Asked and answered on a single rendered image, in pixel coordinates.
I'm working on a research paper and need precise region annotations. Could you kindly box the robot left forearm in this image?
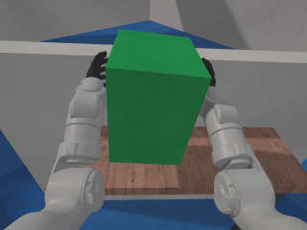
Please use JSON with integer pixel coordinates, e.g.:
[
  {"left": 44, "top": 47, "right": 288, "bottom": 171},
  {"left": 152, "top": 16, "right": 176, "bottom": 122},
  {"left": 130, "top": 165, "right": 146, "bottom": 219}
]
[{"left": 44, "top": 77, "right": 106, "bottom": 204}]

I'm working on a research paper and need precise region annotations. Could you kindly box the table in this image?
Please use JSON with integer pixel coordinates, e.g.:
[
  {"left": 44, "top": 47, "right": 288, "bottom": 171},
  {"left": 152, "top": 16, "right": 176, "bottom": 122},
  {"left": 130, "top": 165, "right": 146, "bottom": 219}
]
[{"left": 44, "top": 126, "right": 307, "bottom": 230}]

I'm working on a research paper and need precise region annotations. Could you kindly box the robot right forearm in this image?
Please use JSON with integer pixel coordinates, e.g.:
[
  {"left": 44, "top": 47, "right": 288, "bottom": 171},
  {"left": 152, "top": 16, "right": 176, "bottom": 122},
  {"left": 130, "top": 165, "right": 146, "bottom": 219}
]
[{"left": 199, "top": 85, "right": 275, "bottom": 204}]

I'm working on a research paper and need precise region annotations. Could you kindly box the robot left upper arm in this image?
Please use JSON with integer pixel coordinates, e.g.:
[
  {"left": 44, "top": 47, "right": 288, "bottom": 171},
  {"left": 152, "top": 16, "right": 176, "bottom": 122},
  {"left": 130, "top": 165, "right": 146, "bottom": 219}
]
[{"left": 4, "top": 168, "right": 106, "bottom": 230}]

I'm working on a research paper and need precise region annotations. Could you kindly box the robot right upper arm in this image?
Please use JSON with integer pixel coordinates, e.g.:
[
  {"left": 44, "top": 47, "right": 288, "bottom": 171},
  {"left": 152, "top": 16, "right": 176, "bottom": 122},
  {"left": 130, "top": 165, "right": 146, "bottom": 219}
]
[{"left": 213, "top": 169, "right": 307, "bottom": 230}]

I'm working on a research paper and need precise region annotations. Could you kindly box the carton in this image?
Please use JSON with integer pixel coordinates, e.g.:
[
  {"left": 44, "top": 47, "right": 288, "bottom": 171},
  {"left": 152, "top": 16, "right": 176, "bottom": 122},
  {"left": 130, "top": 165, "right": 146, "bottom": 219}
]
[{"left": 105, "top": 29, "right": 212, "bottom": 165}]

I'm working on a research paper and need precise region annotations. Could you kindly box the robot left hand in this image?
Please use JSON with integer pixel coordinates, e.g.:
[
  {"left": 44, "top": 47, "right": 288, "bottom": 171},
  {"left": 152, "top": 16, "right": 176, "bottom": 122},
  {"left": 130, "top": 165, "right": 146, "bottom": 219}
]
[{"left": 86, "top": 51, "right": 108, "bottom": 87}]

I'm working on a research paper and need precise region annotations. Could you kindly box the robot right hand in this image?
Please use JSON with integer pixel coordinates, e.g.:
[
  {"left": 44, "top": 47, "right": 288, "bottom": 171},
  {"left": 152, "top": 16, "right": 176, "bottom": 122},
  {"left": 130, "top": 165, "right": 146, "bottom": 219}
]
[{"left": 201, "top": 57, "right": 216, "bottom": 86}]

